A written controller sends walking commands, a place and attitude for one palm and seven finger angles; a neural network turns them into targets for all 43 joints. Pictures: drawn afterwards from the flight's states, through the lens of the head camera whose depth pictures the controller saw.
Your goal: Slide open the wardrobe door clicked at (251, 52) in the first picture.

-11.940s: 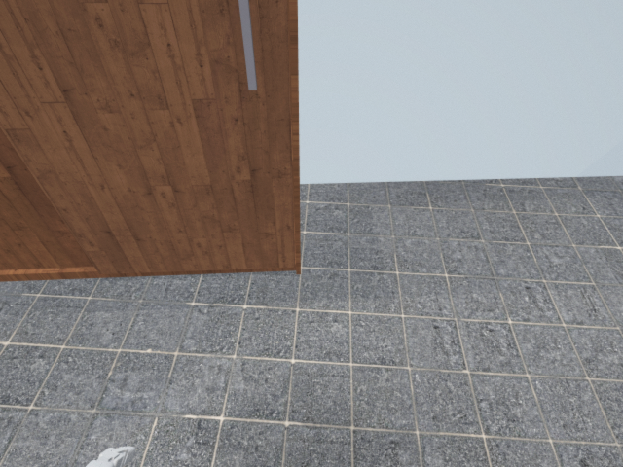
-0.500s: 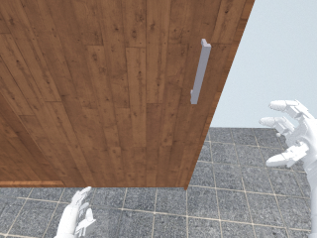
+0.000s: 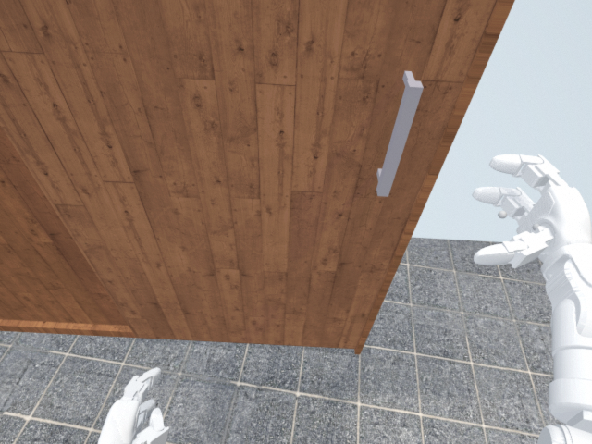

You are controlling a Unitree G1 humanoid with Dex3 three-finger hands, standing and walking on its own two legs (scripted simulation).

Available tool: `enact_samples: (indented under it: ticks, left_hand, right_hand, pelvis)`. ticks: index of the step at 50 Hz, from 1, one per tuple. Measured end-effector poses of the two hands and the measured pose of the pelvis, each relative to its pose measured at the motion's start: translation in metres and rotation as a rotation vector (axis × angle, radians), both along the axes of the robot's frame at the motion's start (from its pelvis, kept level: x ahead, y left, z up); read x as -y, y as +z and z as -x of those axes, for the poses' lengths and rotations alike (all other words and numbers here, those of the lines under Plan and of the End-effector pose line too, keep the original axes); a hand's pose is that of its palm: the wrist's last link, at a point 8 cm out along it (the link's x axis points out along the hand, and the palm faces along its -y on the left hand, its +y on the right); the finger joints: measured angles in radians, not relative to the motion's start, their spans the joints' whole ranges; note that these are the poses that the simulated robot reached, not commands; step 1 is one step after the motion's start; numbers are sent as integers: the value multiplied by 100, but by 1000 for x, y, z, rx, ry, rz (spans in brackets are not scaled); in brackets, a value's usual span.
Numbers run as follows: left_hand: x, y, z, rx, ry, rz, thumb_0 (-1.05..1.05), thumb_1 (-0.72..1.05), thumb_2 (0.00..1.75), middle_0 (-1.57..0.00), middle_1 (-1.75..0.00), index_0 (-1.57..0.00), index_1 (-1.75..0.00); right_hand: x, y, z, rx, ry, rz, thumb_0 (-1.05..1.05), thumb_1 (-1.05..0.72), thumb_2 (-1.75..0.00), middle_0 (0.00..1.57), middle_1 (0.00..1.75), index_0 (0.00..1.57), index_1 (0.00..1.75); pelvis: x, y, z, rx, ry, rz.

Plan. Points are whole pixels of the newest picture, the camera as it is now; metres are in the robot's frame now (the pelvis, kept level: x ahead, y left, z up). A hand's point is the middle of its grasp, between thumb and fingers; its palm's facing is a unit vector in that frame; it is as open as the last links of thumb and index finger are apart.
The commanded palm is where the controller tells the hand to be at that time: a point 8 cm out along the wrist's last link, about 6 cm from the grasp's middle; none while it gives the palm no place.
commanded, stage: move the hooked fingers beside the handle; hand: right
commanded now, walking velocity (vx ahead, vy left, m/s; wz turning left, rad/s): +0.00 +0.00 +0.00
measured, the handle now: (394, 138) +0.54 -0.12 +0.15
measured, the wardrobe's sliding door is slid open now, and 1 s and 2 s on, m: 0.00 0.00 0.00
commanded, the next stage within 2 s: feel for the door with the fingertips in 1.60 s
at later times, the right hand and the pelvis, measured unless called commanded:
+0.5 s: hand (470, 182) +0.43 -0.21 +0.16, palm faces -0.03 +1.00 +0.01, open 14.0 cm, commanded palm +0.41 -0.26 +0.16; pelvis +0.00 -0.01 +0.00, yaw +0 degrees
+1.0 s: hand (445, 163) +0.48 -0.19 +0.15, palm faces +0.00 +1.00 +0.00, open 14.0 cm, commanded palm +0.45 -0.25 +0.16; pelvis +0.00 -0.01 -0.01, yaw +2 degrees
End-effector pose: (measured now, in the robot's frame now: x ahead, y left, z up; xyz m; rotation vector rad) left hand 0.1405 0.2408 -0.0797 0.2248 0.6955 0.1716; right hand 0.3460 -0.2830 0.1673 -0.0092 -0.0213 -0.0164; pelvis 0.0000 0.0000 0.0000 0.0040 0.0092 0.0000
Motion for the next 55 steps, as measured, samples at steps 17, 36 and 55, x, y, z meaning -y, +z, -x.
enact_samples:
  ticks: [17,36,55]
  left_hand:
    - [-13,-11,28,-110,59,-19,1,90,89,-21,-30,-20,-30]
    - [-7,-29,90,-285,126,-3,1,90,89,-21,-30,-20,-30]
    - [-13,-34,128,-403,192,1,1,90,89,-21,-30,-20,-30]
  right_hand:
    - [-4,-8,-42,-36,-7,-9,-2,49,-30,30,120,30,120]
    - [-37,-8,-97,-31,29,-19,-2,49,-30,30,120,30,120]
    - [-33,-19,-111,-31,20,-9,-1,49,-30,29,120,30,120]
  pelvis:
    - [0,-3,-1,-40,7,-3]
    - [11,-7,2,-98,19,-6]
    - [11,-10,-3,-136,39,-9]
